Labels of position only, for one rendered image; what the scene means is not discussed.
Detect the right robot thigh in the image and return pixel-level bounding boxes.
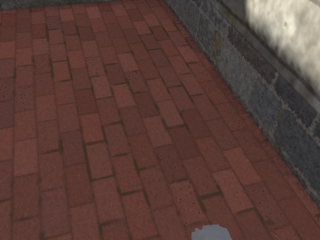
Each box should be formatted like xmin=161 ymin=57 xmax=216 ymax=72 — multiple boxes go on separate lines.
xmin=191 ymin=224 xmax=232 ymax=240

